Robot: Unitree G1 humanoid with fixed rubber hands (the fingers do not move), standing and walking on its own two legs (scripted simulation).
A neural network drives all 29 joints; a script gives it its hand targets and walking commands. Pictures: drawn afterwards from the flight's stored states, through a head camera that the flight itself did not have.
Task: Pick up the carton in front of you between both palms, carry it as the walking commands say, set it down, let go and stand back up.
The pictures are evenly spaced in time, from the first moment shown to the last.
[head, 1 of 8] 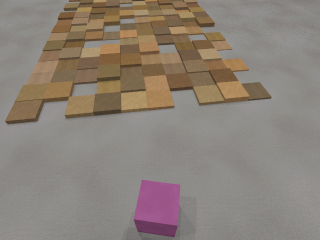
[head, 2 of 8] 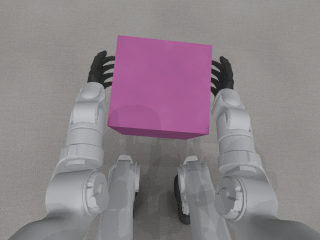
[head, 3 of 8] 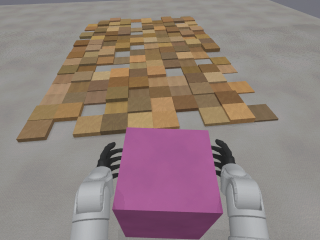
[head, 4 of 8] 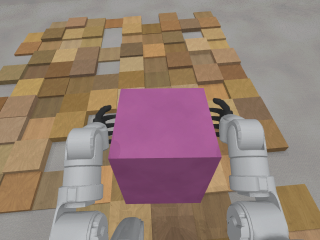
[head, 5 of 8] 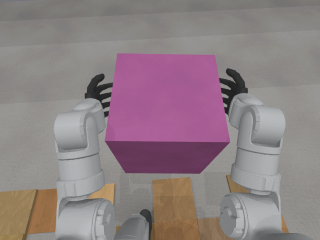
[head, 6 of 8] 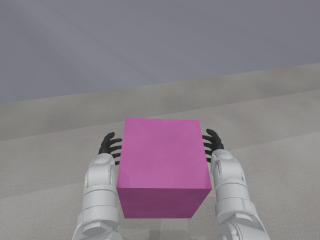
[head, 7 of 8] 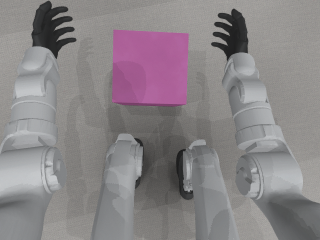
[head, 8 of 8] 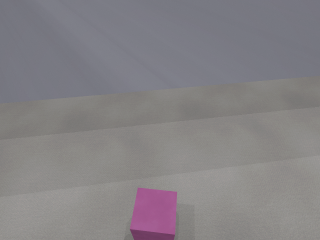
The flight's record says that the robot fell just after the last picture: no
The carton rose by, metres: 0.79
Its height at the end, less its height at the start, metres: +0.00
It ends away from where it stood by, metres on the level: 5.98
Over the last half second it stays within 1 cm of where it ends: yes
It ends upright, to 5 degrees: yes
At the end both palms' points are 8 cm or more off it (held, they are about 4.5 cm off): yes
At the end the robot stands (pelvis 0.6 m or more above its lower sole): yes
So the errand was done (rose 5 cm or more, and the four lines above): yes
